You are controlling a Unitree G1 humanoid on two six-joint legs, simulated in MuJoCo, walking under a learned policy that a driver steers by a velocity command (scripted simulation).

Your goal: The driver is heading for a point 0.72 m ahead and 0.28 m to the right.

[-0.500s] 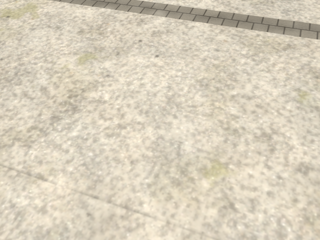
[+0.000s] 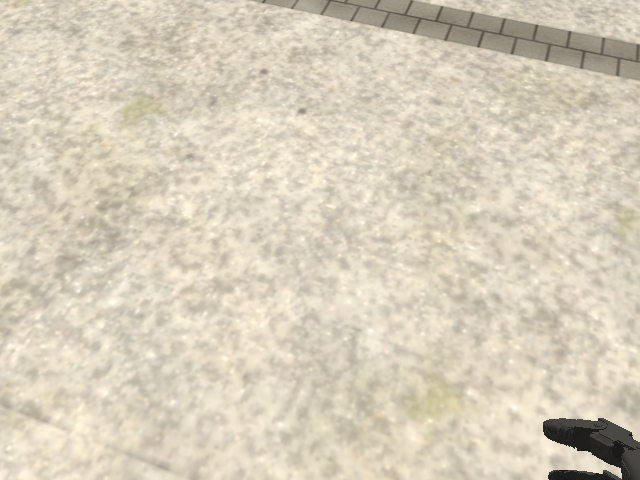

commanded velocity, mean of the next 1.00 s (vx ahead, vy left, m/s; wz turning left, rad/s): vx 0.49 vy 0.00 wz -0.54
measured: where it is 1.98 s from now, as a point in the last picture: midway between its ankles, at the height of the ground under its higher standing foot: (455, 379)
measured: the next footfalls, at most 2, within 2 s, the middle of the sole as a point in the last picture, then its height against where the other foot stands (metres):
right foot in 0.48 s outside the picture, level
left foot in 0.96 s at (409, 344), level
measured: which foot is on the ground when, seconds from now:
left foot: down 0.00-0.48, up 0.50-0.94, down 0.96-1.00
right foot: up 0.00-0.46, down 0.48-0.98, up 1.00-1.00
